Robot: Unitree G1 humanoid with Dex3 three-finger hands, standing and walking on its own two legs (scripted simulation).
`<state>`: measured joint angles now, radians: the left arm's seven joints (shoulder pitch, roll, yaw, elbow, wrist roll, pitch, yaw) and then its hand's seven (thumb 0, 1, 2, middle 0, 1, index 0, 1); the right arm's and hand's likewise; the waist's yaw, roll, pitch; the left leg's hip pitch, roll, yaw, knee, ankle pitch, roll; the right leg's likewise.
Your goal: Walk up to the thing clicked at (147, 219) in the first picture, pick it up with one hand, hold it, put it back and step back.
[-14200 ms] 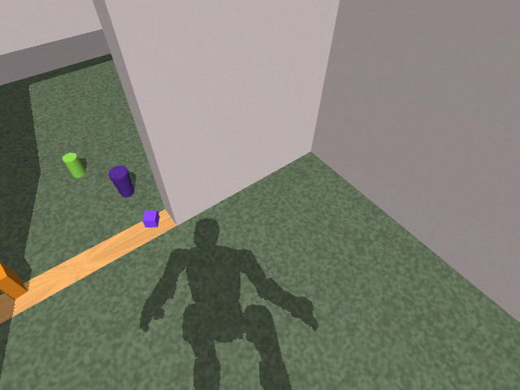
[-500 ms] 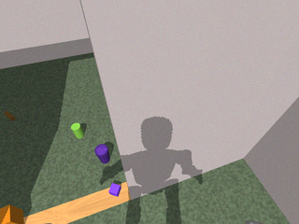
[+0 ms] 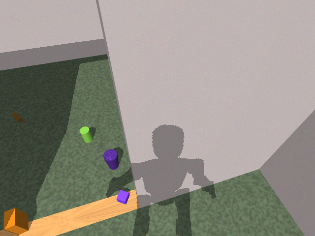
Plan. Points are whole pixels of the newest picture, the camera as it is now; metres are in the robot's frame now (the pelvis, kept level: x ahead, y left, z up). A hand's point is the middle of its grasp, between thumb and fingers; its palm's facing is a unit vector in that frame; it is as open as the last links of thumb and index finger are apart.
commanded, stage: walk up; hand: left
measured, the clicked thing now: (123, 197) +0.44 +0.22 -0.75
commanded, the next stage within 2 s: stand in 0.08 s
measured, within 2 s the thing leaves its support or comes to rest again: neither
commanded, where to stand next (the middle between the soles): +0.05 +0.00 m, yaw -3 degrees
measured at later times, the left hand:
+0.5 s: hand out of the picture +0.05 +0.25 -0.15, palm faces -0.03 -0.94 -0.34, open 7.4 cm
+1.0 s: hand out of the picture +0.03 +0.24 -0.15, palm faces -0.05 -0.94 -0.34, open 7.4 cm
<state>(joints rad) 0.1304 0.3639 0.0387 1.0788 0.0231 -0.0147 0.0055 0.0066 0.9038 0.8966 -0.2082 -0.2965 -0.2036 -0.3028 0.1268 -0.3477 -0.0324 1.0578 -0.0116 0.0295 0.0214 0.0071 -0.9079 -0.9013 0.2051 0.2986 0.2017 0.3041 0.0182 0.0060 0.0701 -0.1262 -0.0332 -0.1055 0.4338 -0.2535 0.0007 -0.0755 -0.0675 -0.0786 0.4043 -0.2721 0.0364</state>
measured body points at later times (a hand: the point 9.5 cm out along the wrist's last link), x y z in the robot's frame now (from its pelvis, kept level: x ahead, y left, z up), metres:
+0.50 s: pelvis -0.02 +0.00 +0.01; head -0.01 +0.00 +0.45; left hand +0.06 +0.30 -0.13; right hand +0.06 -0.30 -0.12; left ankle -0.01 +0.13 -0.74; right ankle -0.03 -0.14 -0.74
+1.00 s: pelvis -0.03 -0.01 +0.00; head -0.02 -0.02 +0.45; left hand +0.03 +0.29 -0.13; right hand +0.01 -0.32 -0.13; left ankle -0.01 +0.13 -0.74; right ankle -0.03 -0.14 -0.74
